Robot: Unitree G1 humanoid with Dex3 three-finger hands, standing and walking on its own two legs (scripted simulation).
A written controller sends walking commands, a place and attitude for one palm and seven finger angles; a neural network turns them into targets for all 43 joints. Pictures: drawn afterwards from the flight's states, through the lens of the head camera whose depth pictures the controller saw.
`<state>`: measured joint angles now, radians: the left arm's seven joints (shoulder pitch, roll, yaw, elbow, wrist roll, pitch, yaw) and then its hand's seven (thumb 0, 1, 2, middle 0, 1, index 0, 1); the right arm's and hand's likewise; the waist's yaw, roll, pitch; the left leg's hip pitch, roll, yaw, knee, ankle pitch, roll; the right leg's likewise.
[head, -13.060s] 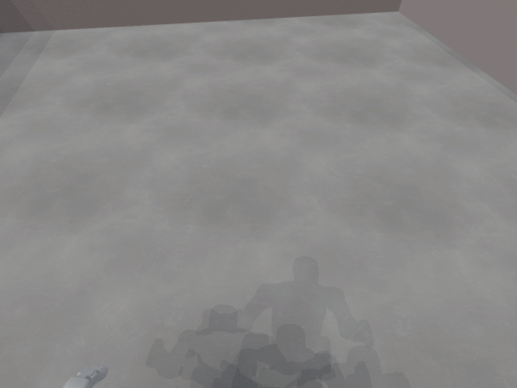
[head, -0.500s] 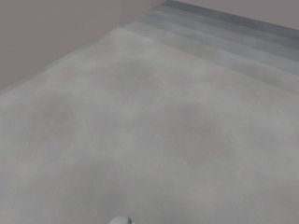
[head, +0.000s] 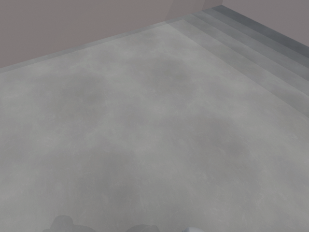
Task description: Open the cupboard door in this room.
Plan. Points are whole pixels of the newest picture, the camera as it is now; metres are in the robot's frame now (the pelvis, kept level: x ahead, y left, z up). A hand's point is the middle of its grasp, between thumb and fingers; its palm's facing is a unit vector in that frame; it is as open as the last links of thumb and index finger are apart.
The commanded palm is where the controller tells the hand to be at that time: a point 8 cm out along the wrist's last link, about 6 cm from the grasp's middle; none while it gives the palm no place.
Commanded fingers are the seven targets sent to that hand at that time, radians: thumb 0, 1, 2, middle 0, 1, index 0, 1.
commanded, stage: turn or walk to find it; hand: left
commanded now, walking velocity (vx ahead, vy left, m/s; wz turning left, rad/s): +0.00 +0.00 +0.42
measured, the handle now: out of the picture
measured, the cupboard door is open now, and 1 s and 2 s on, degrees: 0 0 0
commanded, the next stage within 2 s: none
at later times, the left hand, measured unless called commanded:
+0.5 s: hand out of the picture +0.00 +0.14 -0.15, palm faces +0.25 -0.93 -0.26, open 7.4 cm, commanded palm none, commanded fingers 0.00 0.90 0.90 -0.20 -0.30 -0.20 -0.30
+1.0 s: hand out of the picture -0.10 +0.21 -0.17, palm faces +0.47 -0.85 -0.23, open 7.4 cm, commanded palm none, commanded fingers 0.00 0.90 0.90 -0.20 -0.30 -0.20 -0.30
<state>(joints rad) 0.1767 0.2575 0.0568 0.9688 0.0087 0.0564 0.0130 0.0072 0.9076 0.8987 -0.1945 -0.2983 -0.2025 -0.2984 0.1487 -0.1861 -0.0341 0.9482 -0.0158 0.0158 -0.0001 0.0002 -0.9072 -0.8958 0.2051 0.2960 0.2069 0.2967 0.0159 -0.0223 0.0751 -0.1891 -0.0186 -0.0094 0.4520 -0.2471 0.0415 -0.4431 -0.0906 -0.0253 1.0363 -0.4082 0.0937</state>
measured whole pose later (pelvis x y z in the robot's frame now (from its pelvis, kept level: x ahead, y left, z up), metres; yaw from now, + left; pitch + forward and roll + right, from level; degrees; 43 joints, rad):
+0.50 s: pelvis -0.02 -0.06 +0.00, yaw +14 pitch -1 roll +2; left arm 0.21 0.15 0.03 0.94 0.02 0.01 0.02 0.01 0.90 0.90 -0.20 -0.30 -0.21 -0.30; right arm 0.26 -0.26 -0.09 1.02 -0.02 0.09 0.02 0.00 -0.91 -0.90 0.20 0.30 0.20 0.30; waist -0.03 0.04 0.07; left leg -0.45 0.04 -0.03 1.12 -0.37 -0.07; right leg -0.20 -0.09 -0.20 0.50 -0.28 -0.03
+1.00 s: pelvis -0.06 -0.01 +0.00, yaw +25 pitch -1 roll -2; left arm 0.19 0.26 0.06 0.98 0.01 0.05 0.01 0.01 0.91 0.90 -0.19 -0.30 -0.20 -0.30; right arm 0.16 -0.18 -0.03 0.96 -0.01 0.01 0.00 0.00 -0.91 -0.90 0.21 0.30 0.21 0.30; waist 0.02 -0.03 0.07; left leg -0.20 -0.02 0.01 0.44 -0.23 0.06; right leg -0.46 -0.09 -0.03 1.07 -0.39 0.09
